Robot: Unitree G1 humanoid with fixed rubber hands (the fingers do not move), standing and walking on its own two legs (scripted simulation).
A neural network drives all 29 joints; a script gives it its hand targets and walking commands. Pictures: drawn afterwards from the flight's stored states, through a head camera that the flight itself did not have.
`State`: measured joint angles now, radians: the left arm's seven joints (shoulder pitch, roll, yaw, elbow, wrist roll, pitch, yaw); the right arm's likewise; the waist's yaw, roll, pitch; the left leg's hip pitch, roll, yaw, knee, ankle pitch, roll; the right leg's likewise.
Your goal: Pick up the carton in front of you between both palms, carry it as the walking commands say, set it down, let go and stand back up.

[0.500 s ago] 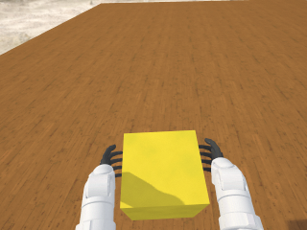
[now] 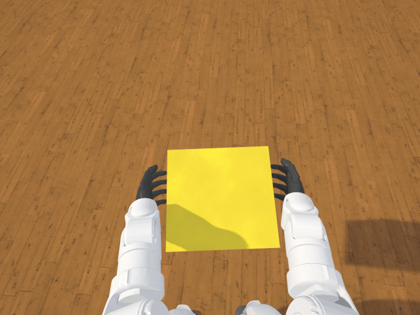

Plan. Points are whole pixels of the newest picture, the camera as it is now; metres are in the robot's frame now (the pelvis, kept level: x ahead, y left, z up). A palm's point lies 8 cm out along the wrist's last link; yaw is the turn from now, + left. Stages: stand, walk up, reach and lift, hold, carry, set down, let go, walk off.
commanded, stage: set down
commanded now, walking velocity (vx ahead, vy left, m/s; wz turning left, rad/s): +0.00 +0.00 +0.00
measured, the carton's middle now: (218, 204) +0.37 -0.01 -0.13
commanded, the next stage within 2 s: none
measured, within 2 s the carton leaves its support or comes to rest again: neither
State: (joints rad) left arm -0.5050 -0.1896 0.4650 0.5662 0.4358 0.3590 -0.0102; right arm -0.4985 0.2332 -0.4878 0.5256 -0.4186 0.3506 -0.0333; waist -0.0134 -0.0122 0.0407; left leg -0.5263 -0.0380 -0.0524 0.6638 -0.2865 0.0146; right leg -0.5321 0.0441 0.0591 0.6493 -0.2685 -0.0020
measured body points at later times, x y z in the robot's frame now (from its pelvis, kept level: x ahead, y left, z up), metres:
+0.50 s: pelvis -0.05 +0.01 -0.13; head +0.18 +0.02 +0.26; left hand +0.41 +0.15 -0.21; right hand +0.38 -0.15 -0.20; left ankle +0.02 +0.11 -0.72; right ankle +0.03 -0.12 -0.72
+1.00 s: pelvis -0.07 +0.01 -0.26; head +0.23 +0.04 +0.08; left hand +0.46 +0.15 -0.38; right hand +0.41 -0.14 -0.36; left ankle +0.02 +0.12 -0.72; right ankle +0.03 -0.12 -0.72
